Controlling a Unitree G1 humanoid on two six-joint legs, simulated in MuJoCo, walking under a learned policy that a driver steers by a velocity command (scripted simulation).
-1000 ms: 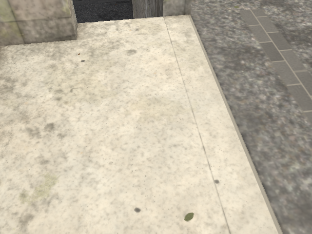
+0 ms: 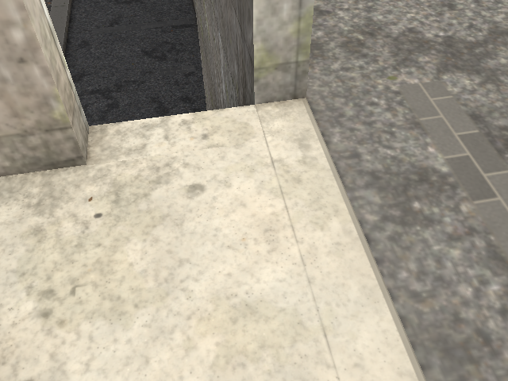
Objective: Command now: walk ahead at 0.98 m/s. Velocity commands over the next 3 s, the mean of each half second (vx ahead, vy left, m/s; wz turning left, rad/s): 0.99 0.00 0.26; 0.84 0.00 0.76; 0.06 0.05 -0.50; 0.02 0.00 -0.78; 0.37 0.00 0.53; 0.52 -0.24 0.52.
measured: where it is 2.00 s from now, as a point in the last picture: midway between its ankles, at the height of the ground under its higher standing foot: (203, 231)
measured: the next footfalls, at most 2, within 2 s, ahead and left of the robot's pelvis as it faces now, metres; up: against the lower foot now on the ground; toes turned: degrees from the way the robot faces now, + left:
right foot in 0.20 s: +0.42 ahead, -0.09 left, +0.00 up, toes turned -4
left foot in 0.66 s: +0.83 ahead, +0.08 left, +0.00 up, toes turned +22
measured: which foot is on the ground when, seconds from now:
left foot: down 0.00-0.22, up 0.24-0.64, down 0.66-1.00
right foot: up 0.00-0.18, down 0.20-0.66, up 0.68-1.00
